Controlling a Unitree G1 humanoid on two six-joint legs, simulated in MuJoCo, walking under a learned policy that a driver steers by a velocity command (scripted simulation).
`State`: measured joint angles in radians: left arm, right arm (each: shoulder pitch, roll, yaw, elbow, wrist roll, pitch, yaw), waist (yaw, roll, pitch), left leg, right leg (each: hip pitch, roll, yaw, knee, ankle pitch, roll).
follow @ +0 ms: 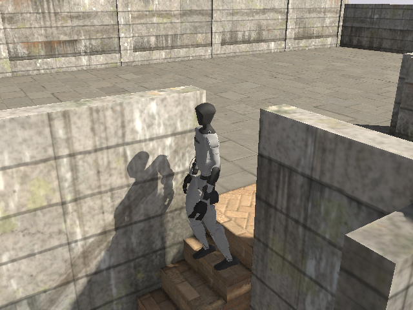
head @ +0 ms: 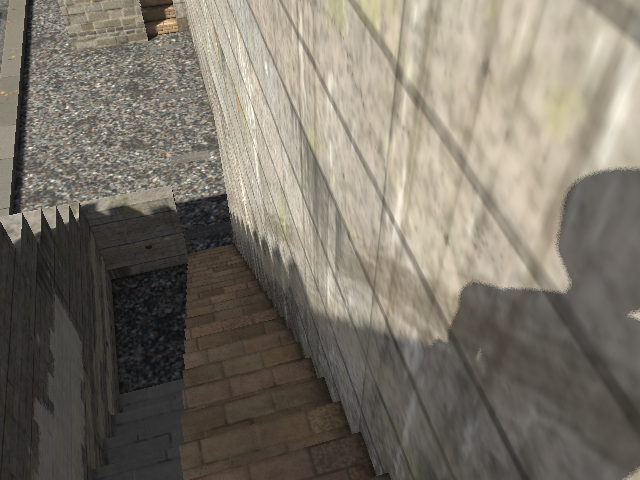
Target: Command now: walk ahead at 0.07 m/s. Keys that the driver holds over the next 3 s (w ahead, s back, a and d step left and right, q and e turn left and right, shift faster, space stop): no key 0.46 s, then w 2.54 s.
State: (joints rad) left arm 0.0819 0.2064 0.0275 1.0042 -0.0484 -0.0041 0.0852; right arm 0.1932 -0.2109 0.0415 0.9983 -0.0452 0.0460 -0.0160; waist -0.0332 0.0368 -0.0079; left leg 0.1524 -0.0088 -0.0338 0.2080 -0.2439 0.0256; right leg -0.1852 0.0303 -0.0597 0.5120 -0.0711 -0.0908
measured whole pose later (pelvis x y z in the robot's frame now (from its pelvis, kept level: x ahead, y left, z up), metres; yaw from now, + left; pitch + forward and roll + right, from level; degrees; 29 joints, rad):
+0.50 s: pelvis +0.17 -0.06 -0.17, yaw -4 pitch +2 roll +5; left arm 0.10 0.31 0.05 1.04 -0.02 -0.10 0.05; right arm 0.57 -0.26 -0.05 1.20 -0.02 0.04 -0.05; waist -0.13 -0.02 0.09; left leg 0.00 -0.14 -0.09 1.27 -0.90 -0.02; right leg -0.25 -0.06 0.11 0.38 0.32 0.04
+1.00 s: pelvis +0.37 +0.04 -0.42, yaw +0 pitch +2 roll +1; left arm 0.26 0.21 0.06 1.05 0.07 -0.13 0.14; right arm 0.15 -0.21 -0.05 1.01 0.02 0.03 0.04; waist 0.08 -0.03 0.07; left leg -0.39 -0.08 -0.07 0.58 0.12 -0.11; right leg -0.56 -0.08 0.07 1.83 -0.89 0.02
